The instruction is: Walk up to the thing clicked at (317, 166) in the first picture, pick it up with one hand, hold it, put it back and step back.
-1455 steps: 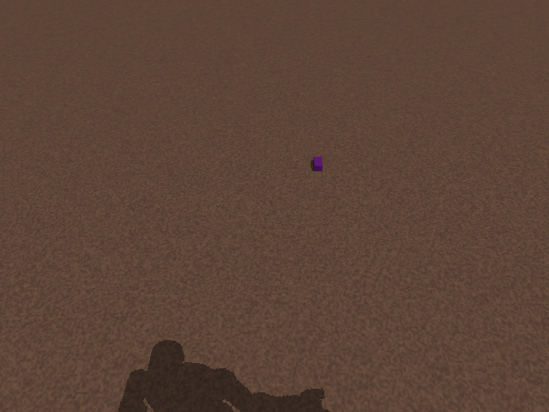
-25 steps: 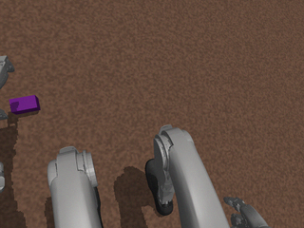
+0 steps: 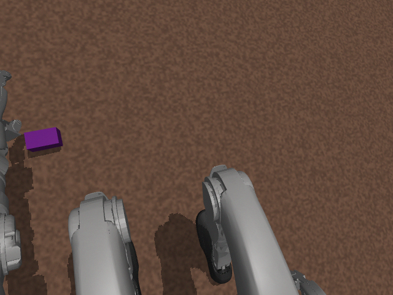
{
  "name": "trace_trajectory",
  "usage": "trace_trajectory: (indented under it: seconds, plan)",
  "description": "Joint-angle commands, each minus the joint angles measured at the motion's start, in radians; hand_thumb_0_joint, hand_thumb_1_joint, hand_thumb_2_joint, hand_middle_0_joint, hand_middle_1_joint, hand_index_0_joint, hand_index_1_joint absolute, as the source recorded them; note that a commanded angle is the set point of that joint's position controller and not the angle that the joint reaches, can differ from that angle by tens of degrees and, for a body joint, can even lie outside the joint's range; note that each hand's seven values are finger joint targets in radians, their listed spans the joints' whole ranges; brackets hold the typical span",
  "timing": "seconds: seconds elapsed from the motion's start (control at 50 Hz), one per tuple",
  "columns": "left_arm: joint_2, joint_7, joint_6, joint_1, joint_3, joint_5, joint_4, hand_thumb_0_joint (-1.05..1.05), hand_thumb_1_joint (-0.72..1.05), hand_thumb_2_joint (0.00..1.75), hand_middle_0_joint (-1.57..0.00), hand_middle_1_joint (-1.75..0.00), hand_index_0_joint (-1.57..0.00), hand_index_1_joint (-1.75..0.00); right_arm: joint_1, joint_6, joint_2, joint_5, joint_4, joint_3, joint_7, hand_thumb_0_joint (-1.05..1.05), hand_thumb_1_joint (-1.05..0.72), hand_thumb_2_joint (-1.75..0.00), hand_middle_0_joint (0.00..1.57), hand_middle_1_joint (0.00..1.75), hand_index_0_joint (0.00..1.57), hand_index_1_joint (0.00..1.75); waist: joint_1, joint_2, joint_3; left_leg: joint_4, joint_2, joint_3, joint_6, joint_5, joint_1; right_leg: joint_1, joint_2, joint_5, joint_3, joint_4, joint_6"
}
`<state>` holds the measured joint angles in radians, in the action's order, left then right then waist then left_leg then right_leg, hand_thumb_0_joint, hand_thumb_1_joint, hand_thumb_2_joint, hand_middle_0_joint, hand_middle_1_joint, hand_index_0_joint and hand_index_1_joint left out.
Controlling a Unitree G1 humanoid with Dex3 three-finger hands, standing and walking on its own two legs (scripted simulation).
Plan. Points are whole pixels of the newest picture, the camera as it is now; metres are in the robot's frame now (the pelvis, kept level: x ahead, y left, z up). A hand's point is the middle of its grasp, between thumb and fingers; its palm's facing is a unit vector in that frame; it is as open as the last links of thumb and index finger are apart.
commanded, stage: home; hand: left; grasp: from above
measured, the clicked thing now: (44, 139) +0.48 +0.31 -0.34
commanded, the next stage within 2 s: none
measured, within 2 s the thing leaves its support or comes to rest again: neither
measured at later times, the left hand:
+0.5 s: hand out of the picture +0.29 +0.25 +0.08, palm faces +0.00 -0.91 -0.42, open 7.4 cm
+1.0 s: hand out of the picture +0.23 +0.21 +0.28, palm faces +0.20 -0.96 -0.21, open 7.4 cm
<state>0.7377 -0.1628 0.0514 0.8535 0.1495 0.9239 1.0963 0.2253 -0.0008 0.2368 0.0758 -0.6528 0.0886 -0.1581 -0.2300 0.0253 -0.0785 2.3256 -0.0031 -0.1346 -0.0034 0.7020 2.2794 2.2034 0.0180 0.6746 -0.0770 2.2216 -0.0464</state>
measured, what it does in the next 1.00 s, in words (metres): rises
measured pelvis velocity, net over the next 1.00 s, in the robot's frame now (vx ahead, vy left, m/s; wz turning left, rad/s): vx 0.07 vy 0.00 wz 0.15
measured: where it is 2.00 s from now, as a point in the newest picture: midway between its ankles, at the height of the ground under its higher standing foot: (174, 273)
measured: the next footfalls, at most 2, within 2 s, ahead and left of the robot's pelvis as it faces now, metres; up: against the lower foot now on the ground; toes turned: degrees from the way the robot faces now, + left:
none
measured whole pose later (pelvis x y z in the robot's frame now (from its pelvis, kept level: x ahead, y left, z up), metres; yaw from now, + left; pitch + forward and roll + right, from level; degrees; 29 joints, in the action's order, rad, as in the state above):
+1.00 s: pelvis +0.07 +0.00 +0.34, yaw +8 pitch +15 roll -3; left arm 0.23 -0.06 -0.43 -0.42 0.05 -0.08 -0.06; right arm 0.30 0.16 0.21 -0.04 -0.52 0.04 0.17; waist -0.07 0.05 -0.18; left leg 1.09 -0.03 -0.07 0.01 0.51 0.83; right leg 0.78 0.01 0.48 -0.05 1.01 -0.01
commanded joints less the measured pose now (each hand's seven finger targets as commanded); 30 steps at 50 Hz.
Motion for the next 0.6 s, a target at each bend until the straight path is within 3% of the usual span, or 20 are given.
trace_trajectory:
  seconds: [0.0, 0.02, 0.08, 0.12, 0.26, 0.3, 0.32, 0.42, 0.44, 0.48, 0.52, 0.58]
  plan:
    - [0.193, 0.085, -0.058, 0.053, 0.048, -0.207, -0.423, 0.0, 0.9, 0.9, -0.2, -0.3, -0.2, -0.3, 0.175, -0.017, 0.282, -0.043, 0.057, -0.135, 0.035, 0.0, -0.9, -0.9, 0.2, 0.3, 0.2, 0.3, 0.079, 0.257, -0.796, -0.374, 0.006, 0.075, -0.029, -0.311, -0.643, -0.509, 0.027, -0.302, -0.039, -0.31, 0.084]
    - [0.169, 0.105, -0.067, 0.0, 0.05, -0.239, -0.445, 0.0, 0.9, 0.9, -0.2, -0.3, -0.2, -0.3, 0.164, -0.021, 0.277, -0.047, 0.065, -0.136, 0.043, 0.0, -0.9, -0.9, 0.2, 0.3, 0.2, 0.3, 0.077, 0.225, -0.753, -0.392, 0.006, 0.069, -0.03, -0.287, -0.627, -0.516, 0.024, -0.282, -0.037, -0.332, 0.087]
    - [0.103, 0.141, -0.086, -0.083, 0.037, -0.338, -0.608, 0.0, 0.9, 0.9, -0.2, -0.3, -0.2, -0.3, 0.122, -0.024, 0.241, -0.068, 0.105, -0.152, 0.061, 0.0, -0.9, -0.9, 0.2, 0.3, 0.2, 0.3, 0.096, 0.186, -0.779, -0.47, -0.004, 0.061, -0.036, -0.247, -0.689, -0.59, 0.022, -0.256, -0.019, -0.406, 0.079]
    - [0.045, 0.152, -0.1, -0.155, 0.02, -0.407, -0.662, 0.0, 0.9, 0.9, -0.2, -0.3, -0.2, -0.3, 0.092, -0.015, 0.234, -0.076, 0.113, -0.155, 0.073, 0.0, -0.9, -0.9, 0.2, 0.3, 0.2, 0.3, 0.1, 0.181, -0.723, -0.524, -0.01, 0.048, -0.031, -0.207, -0.723, -0.586, 0.017, -0.225, -0.017, -0.443, 0.079]
    - [-0.072, 0.135, -0.155, -0.328, -0.008, -0.603, -0.821, 0.0, 0.9, 0.9, -0.2, -0.3, -0.2, -0.3, 0.001, 0.037, 0.216, -0.099, 0.166, -0.161, 0.127, 0.0, -0.9, -0.9, 0.2, 0.3, 0.2, 0.3, 0.122, 0.154, -0.623, -0.725, -0.017, 0.02, -0.024, -0.047, -0.89, -0.682, 0.011, -0.11, 0.0, -0.611, 0.076]
    - [-0.125, 0.129, -0.175, -0.395, -0.031, -0.654, -0.851, 0.0, 0.9, 0.9, -0.2, -0.3, -0.2, -0.3, -0.021, 0.054, 0.205, -0.104, 0.171, -0.157, 0.143, 0.0, -0.9, -0.9, 0.2, 0.3, 0.2, 0.3, 0.118, 0.156, -0.598, -0.765, -0.017, 0.027, -0.02, -0.068, -0.94, -0.723, 0.01, -0.118, 0.007, -0.656, 0.076]
    - [-0.123, 0.124, -0.189, -0.423, -0.014, -0.684, -0.871, 0.0, 0.9, 0.9, -0.2, -0.3, -0.2, -0.3, -0.032, 0.062, 0.205, -0.106, 0.17, -0.155, 0.151, 0.0, -0.9, -0.9, 0.2, 0.3, 0.2, 0.3, 0.128, 0.149, -0.605, -0.787, -0.016, 0.021, -0.02, -0.078, -0.972, -0.757, 0.005, -0.125, 0.014, -0.676, 0.074]
    - [-0.178, 0.102, -0.256, -0.552, -0.01, -0.796, -0.963, 0.0, 0.9, 0.9, -0.2, -0.3, -0.2, -0.3, -0.072, 0.089, 0.178, -0.116, 0.196, -0.142, 0.187, 0.0, -0.9, -0.9, 0.2, 0.3, 0.2, 0.3, 0.132, 0.137, -0.575, -0.889, -0.012, 0.043, -0.017, -0.142, -1.084, -0.899, 0.004, -0.162, 0.03, -0.796, 0.073]
    - [-0.172, 0.096, -0.269, -0.57, 0.01, -0.819, -0.974, 0.0, 0.9, 0.9, -0.2, -0.3, -0.2, -0.3, -0.074, 0.094, 0.171, -0.117, 0.198, -0.137, 0.194, 0.0, -0.9, -0.9, 0.2, 0.3, 0.2, 0.3, 0.137, 0.119, -0.573, -0.905, -0.01, 0.044, -0.021, -0.14, -1.097, -0.939, 0.004, -0.163, 0.036, -0.826, 0.07]
    - [-0.217, 0.093, -0.297, -0.635, -0.011, -0.851, -0.998, 0.0, 0.9, 0.9, -0.2, -0.3, -0.2, -0.3, -0.087, 0.105, 0.162, -0.12, 0.207, -0.128, 0.208, 0.0, -0.9, -0.9, 0.2, 0.3, 0.2, 0.3, 0.133, 0.114, -0.539, -0.959, -0.01, 0.041, -0.019, -0.129, -1.144, -0.985, 0.002, -0.154, 0.04, -0.875, 0.07]
    - [-0.23, 0.084, -0.324, -0.692, 0.01, -0.884, -1.025, 0.0, 0.9, 0.9, -0.2, -0.3, -0.2, -0.3, -0.086, 0.117, 0.156, -0.121, 0.216, -0.123, 0.224, 0.0, -0.9, -0.9, 0.2, 0.3, 0.2, 0.3, 0.144, 0.112, -0.521, -1.009, -0.011, 0.039, -0.018, -0.135, -1.2, -1.038, 0.003, -0.162, 0.046, -0.927, 0.069]
    - [-0.284, 0.079, -0.358, -0.764, 0.0, -0.93, -1.073, 0.0, 0.9, 0.9, -0.2, -0.3, -0.2, -0.3, -0.075, 0.135, 0.137, -0.124, 0.222, -0.105, 0.248, 0.0, -0.9, -0.9, 0.2, 0.3, 0.2, 0.3, 0.142, 0.099, -0.482, -1.093, -0.011, 0.031, -0.015, -0.148, -1.279, -1.123, 0.002, -0.181, 0.044, -1.009, 0.066]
